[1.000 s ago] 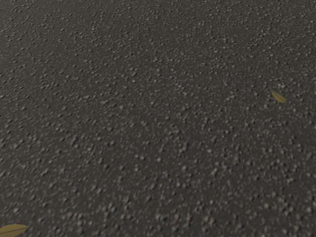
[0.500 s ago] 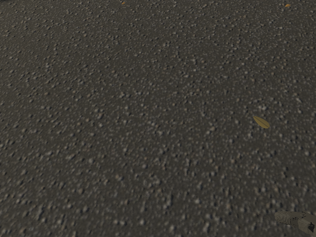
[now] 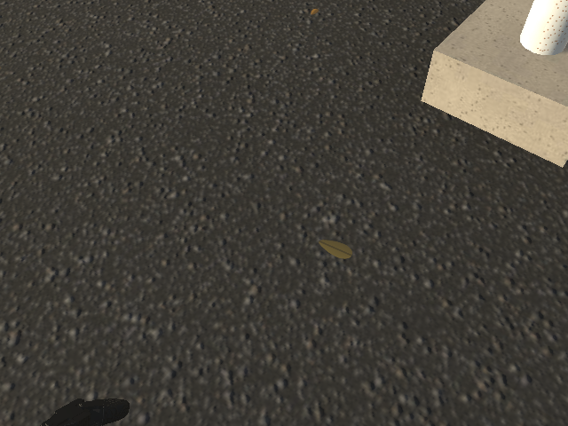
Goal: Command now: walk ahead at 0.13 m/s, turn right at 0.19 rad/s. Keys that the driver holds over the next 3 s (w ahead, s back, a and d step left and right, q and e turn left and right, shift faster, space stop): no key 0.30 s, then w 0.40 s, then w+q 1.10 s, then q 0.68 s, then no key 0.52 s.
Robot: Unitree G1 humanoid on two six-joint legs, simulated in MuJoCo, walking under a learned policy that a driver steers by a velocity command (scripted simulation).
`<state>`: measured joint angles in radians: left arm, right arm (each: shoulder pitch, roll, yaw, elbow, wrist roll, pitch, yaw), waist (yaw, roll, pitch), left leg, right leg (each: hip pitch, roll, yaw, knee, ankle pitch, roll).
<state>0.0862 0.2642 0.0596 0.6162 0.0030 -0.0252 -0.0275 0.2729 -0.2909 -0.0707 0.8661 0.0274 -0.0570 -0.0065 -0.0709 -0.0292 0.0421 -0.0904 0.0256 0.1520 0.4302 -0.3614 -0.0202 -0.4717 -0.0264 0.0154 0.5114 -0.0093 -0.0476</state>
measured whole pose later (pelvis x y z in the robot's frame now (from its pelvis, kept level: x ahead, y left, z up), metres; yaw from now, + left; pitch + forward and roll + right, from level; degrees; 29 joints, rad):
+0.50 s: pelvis +0.08 +0.00 +0.01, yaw -1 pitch +1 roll -1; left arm 0.21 0.25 0.07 0.81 -0.02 -0.03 0.00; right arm 0.30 -0.26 -0.05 0.91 0.01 -0.02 -0.03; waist -0.03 0.01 -0.03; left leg -0.21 0.07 -0.01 0.51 -0.32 -0.02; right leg -0.34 0.03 -0.05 0.69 -0.41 -0.06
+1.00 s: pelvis +0.29 +0.02 -0.01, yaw +6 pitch +2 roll -1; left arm 0.41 0.26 0.07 0.94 -0.01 -0.07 0.02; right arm 0.00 -0.25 -0.04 0.76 0.02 -0.06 0.06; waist 0.07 0.02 0.03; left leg -0.59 0.02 0.05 0.57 -0.04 0.09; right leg 0.17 -0.01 -0.14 0.23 -0.43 0.02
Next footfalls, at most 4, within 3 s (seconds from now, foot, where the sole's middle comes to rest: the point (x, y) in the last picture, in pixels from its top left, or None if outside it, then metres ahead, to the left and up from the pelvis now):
0.32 left None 0.10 0.14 -0.77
1.02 left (225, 416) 0.48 0.14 -0.77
1.54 right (270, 289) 0.80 0.02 -0.77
2.02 left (135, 271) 0.88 0.38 -0.77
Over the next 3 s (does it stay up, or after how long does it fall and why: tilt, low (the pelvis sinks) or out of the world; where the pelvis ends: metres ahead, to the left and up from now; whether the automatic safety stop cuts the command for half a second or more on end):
stays up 0.89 0.26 0.00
